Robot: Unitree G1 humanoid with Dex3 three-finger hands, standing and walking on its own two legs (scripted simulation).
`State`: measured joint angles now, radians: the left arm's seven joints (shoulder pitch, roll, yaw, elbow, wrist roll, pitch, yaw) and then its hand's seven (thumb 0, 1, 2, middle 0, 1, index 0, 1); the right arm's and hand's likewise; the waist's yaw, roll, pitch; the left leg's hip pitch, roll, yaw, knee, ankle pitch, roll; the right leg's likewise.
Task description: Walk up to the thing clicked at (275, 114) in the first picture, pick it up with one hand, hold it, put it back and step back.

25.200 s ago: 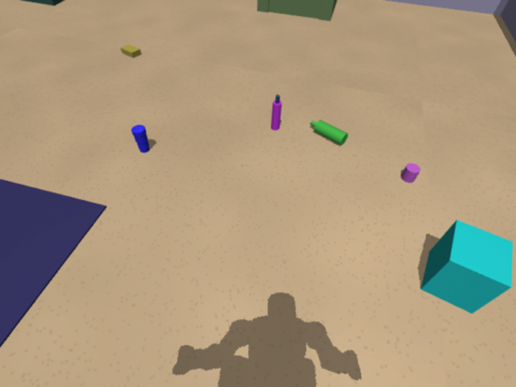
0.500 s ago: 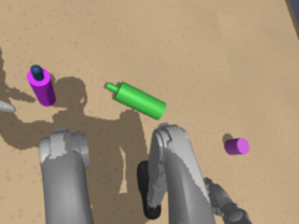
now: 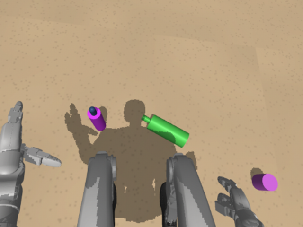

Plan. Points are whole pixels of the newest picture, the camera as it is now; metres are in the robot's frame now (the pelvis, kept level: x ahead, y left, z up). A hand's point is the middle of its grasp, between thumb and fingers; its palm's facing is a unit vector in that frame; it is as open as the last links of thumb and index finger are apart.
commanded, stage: home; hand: left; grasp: from the side
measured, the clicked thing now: (96, 118) +0.49 +0.21 -0.38
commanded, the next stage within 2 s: none
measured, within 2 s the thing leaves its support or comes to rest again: neither
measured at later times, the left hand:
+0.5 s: hand (17, 160) +0.25 +0.22 +0.11, palm faces +0.17 -0.93 -0.33, open 17.7 cm
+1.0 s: hand (4, 186) +0.22 +0.20 +0.17, palm faces +0.19 -0.94 -0.29, open 17.6 cm
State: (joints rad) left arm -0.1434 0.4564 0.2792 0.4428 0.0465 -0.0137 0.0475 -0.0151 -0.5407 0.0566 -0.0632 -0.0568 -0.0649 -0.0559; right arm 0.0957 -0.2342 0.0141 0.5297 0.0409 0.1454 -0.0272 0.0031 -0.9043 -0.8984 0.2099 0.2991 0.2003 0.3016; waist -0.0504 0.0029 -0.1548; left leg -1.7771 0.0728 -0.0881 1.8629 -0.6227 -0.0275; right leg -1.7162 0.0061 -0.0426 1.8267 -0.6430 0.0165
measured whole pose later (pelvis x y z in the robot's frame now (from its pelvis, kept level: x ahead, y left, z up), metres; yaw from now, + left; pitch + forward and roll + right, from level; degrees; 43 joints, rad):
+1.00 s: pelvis +0.07 +0.00 +0.22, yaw +5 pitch +7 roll -2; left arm 0.47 0.20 -0.02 -0.01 -0.01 0.27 0.15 -0.01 -0.56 0.04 -0.05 -0.05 -0.05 -0.05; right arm 0.27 -0.21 0.03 0.48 0.01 -0.11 -0.18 0.01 -0.90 -0.90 0.21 0.30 0.20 0.30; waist -0.02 0.03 -0.11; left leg -0.65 0.05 -0.04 0.97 -0.45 -0.03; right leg -0.58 -0.02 -0.05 0.93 -0.46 0.02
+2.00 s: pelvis +0.07 +0.00 +0.22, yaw +4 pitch +6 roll -2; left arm 0.46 0.19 -0.01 0.03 0.00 0.24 0.14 -0.01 -0.56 0.04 -0.05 -0.06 -0.05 -0.05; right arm 0.28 -0.20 0.03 0.52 0.00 -0.14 -0.18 0.01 -0.90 -0.90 0.21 0.30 0.20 0.30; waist -0.02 0.03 -0.10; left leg -0.63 0.06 -0.03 0.95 -0.43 -0.03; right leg -0.57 -0.02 -0.04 0.92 -0.45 0.01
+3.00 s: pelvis +0.06 +0.00 +0.24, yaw +5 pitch +0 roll +0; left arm 0.25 0.32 0.01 0.68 0.05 0.02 0.02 0.00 0.73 0.86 -0.20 -0.30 -0.21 -0.30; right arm 0.20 -0.30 -0.03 0.83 -0.06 -0.02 -0.01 0.01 -0.91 -0.90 0.21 0.30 0.20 0.30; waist 0.01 -0.02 0.01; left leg -0.42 0.02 0.00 0.79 -0.37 -0.01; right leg -0.38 -0.05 -0.02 0.81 -0.41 0.02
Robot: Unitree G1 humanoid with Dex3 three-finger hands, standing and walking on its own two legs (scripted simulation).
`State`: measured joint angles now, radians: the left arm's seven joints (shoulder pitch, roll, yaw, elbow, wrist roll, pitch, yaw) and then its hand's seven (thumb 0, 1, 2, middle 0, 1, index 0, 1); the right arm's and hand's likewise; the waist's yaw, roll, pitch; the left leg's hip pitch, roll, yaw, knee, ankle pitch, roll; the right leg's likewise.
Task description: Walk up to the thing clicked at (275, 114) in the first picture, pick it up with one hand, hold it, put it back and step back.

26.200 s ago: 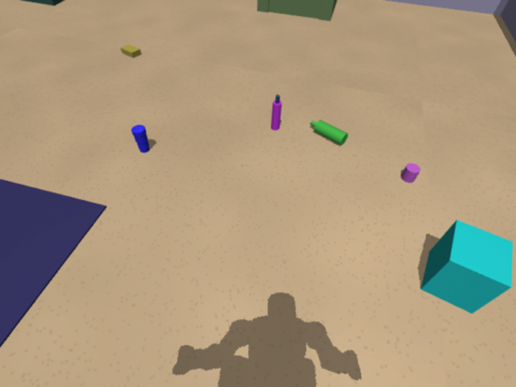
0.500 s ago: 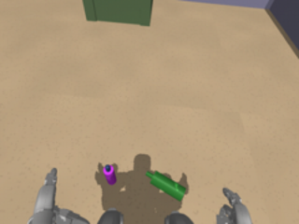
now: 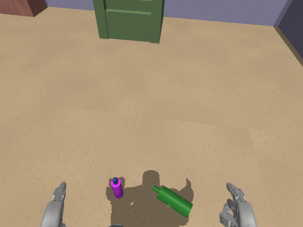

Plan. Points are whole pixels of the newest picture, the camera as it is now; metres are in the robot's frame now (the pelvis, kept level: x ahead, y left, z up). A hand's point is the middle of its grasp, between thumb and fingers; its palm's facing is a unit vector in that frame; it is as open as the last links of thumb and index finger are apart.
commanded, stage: home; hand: left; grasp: from the side
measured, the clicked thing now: (117, 186) +0.43 +0.17 -0.60
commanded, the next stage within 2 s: stand in 1.36 s
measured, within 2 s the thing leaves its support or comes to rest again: neither
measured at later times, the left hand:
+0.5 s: hand (80, 222) +0.16 +0.17 -0.05, palm faces +0.10 -0.95 -0.28, open 17.5 cm
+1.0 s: hand (81, 220) +0.16 +0.17 -0.05, palm faces +0.10 -0.95 -0.28, open 17.5 cm
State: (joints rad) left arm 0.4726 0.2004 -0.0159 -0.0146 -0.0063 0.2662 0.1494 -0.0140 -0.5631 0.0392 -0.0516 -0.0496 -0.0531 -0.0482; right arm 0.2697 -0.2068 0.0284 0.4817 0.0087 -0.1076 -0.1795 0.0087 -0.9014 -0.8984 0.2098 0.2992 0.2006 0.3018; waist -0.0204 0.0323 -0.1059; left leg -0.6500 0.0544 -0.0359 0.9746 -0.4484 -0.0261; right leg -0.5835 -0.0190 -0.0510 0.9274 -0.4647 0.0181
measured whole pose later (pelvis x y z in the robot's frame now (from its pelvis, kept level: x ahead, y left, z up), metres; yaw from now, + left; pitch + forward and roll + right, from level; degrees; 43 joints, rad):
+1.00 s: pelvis +0.00 +0.00 +0.00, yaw +0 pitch +6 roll -2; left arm 0.46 0.19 -0.01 0.03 0.00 0.24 0.14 -0.01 -0.56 0.04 -0.05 -0.06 -0.05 -0.05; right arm 0.28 -0.20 0.03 0.52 0.00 -0.14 -0.18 0.01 -0.90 -0.90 0.21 0.30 0.20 0.30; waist -0.02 0.03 -0.10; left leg -0.63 0.06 -0.03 0.95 -0.43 -0.03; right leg -0.57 -0.02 -0.04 0.92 -0.45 0.01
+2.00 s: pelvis -0.01 +0.00 +0.02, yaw +0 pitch +0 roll +0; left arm 0.25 0.32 0.01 0.68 0.05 0.02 0.02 0.00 0.73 0.86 -0.20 -0.30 -0.21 -0.30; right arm 0.20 -0.30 -0.03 0.83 -0.06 -0.02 -0.01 0.01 -0.91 -0.90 0.21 0.30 0.20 0.30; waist 0.01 -0.02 0.01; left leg -0.42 0.02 0.00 0.79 -0.37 -0.01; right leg -0.38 -0.05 -0.02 0.81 -0.41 0.02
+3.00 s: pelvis -0.01 +0.00 +0.06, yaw +0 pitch -4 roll +0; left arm 0.14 0.32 0.00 1.15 0.02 -0.01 0.01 0.00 0.91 0.90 -0.20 -0.30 -0.21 -0.30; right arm 0.14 -0.33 -0.01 1.15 -0.02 0.01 0.00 0.00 -0.91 -0.90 0.21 0.30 0.20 0.30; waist 0.00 0.01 0.06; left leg -0.15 0.02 0.00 0.37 -0.15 -0.02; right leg -0.11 -0.04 -0.03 0.37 -0.19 0.03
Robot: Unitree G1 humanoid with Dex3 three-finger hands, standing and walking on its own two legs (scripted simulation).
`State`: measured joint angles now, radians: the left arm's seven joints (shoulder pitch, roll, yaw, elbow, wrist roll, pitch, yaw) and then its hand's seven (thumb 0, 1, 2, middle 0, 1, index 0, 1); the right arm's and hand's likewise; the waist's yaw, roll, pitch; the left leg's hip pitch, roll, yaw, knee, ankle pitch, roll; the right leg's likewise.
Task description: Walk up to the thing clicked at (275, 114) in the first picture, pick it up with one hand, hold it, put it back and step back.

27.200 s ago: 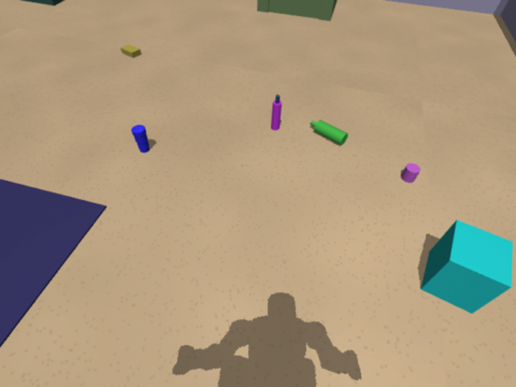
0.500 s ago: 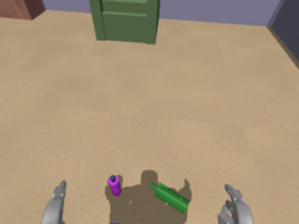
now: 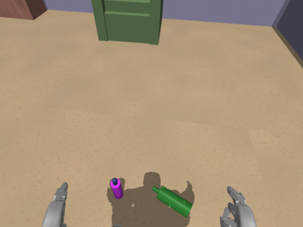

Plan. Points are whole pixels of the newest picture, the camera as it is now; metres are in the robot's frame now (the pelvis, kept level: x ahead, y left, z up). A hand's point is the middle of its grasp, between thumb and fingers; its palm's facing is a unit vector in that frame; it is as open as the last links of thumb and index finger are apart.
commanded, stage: home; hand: left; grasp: from the side
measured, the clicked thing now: (116, 187) +0.43 +0.18 -0.60
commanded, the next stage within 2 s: stand in 0.36 s
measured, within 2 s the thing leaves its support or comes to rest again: neither
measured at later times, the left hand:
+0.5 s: hand (80, 218) +0.17 +0.18 -0.06, palm faces +0.11 -0.95 -0.28, open 17.6 cm
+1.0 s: hand out of the picture +0.12 +0.23 -0.11, palm faces -0.02 -0.94 -0.35, open 8.2 cm
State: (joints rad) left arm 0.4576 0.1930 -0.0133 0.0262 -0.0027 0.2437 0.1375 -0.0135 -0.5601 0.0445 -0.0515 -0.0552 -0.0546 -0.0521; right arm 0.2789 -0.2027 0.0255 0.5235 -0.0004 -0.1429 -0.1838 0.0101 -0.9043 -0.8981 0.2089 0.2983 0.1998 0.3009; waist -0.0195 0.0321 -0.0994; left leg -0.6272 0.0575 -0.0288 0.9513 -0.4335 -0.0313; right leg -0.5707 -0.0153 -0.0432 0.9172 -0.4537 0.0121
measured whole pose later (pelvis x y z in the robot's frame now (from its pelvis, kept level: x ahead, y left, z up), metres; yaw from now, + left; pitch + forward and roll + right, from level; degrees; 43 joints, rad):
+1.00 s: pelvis +0.00 +0.00 +0.02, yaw +0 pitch +0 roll +0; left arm 0.25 0.32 0.01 0.68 0.05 0.02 0.02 0.00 0.73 0.86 -0.20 -0.30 -0.21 -0.30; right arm 0.20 -0.30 -0.03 0.83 -0.06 -0.02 -0.01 0.01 -0.91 -0.90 0.21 0.30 0.20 0.30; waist 0.01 -0.02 0.01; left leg -0.42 0.02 0.00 0.79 -0.37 -0.01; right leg -0.38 -0.05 -0.02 0.81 -0.41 0.02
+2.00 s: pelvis -0.01 +0.01 +0.06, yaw +0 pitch -4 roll +0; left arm 0.14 0.32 0.00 1.15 0.02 -0.01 0.01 0.00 0.91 0.90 -0.20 -0.30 -0.21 -0.30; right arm 0.14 -0.33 -0.01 1.15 -0.02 0.01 0.00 0.00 -0.91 -0.90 0.21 0.30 0.20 0.30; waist 0.00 0.01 0.06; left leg -0.15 0.02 0.00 0.37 -0.15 -0.02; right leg -0.11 -0.04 -0.03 0.37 -0.19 0.03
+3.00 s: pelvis +0.02 +0.00 +0.06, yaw +0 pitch -3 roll +0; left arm 0.11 0.33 0.01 1.13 0.01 0.00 0.00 0.00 0.91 0.90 -0.20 -0.30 -0.21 -0.30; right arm 0.10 -0.34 -0.01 1.14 -0.02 0.00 0.00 0.00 -0.91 -0.90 0.21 0.30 0.20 0.30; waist -0.01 0.00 0.05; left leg -0.12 0.03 0.00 0.33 -0.17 -0.03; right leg -0.09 -0.03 -0.03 0.34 -0.20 0.02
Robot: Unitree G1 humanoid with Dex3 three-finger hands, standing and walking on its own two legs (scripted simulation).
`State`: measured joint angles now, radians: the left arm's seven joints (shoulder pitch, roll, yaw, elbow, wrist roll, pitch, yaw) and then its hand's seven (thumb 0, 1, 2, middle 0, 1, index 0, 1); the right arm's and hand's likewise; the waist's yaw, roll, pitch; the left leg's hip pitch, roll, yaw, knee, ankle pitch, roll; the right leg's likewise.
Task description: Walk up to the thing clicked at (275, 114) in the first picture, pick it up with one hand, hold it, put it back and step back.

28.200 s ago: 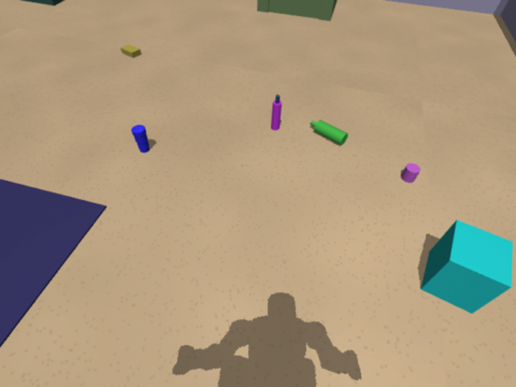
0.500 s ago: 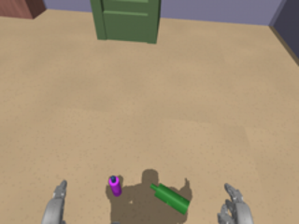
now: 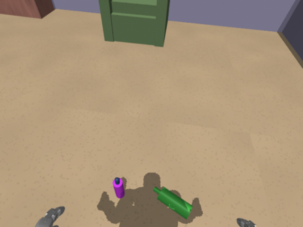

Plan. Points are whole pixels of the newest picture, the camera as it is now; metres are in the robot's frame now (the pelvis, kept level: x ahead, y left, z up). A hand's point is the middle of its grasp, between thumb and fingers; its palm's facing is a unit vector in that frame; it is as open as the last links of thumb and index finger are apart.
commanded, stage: stand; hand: left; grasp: from the side
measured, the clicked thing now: (118, 186) +0.44 +0.17 -0.62
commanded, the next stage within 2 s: step back in 1.98 s
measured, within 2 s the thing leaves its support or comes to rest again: neither
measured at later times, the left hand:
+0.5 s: hand out of the picture +0.03 +0.26 -0.12, palm faces -0.01 -0.94 -0.35, open 7.4 cm
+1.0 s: hand out of the picture +0.05 +0.25 -0.12, palm faces -0.02 -0.94 -0.34, open 7.3 cm
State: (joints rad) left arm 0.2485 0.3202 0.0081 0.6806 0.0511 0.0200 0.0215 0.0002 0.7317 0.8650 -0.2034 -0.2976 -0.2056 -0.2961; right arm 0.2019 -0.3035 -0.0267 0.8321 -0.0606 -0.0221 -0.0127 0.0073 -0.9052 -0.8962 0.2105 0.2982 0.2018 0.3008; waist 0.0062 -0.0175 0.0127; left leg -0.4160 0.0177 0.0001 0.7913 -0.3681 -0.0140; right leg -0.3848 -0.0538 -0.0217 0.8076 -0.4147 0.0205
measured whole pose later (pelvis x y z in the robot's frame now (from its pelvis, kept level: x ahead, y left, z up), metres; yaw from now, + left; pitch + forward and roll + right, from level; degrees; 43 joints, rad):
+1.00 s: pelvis -0.01 +0.00 +0.04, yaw +0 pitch -4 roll +0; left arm 0.14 0.32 0.00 1.15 0.02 -0.01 0.01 0.00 0.91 0.90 -0.20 -0.30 -0.21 -0.30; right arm 0.14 -0.33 -0.01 1.15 -0.02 0.01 0.00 0.00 -0.91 -0.90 0.21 0.30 0.20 0.30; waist 0.00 0.01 0.06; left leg -0.15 0.02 0.00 0.37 -0.15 -0.02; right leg -0.11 -0.04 -0.03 0.37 -0.19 0.03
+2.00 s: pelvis +0.02 +0.00 +0.04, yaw +0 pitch -3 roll +0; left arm 0.11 0.33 0.01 1.13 0.01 0.00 0.00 0.00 0.91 0.90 -0.20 -0.30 -0.21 -0.30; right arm 0.10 -0.34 -0.01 1.14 -0.02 0.00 0.00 0.00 -0.91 -0.90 0.21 0.30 0.20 0.30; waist -0.01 0.00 0.05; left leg -0.12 0.03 0.00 0.33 -0.17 -0.03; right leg -0.09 -0.03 -0.03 0.34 -0.20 0.02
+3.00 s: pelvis -0.17 +0.04 +0.01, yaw +1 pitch -1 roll +0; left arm 0.11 0.37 0.06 0.77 0.02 0.04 0.02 0.00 0.90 0.90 -0.21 -0.30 -0.21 -0.30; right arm 0.17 -0.41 -0.05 0.88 -0.01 0.04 -0.02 0.00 -0.91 -0.90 0.21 0.30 0.20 0.30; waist 0.00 0.01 0.18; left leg -0.27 -0.04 -0.05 0.70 -0.42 -0.01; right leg -0.37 -0.03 -0.02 0.67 -0.28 0.01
